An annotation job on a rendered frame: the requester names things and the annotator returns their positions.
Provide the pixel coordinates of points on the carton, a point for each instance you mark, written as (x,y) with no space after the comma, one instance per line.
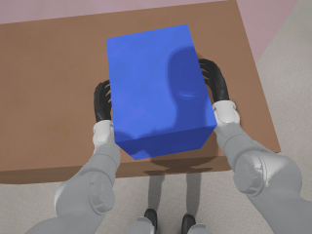
(159,98)

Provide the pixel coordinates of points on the pedestal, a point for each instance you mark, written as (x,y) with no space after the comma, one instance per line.
(50,68)

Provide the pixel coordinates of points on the robot left forearm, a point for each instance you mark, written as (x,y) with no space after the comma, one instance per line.
(106,157)

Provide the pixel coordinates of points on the robot right forearm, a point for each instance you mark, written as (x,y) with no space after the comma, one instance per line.
(230,137)

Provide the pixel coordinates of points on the left robot shin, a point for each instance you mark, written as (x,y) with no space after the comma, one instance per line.
(142,218)

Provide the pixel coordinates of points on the robot right hand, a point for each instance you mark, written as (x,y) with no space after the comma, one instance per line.
(216,81)

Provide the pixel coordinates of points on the robot left foot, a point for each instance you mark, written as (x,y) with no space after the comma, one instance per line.
(152,216)

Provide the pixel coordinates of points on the robot left hand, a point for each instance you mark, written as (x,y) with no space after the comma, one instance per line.
(102,107)

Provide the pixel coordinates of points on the robot right upper arm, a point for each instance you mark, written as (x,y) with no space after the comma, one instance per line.
(273,182)

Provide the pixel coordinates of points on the robot left upper arm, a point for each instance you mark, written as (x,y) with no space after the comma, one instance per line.
(81,205)

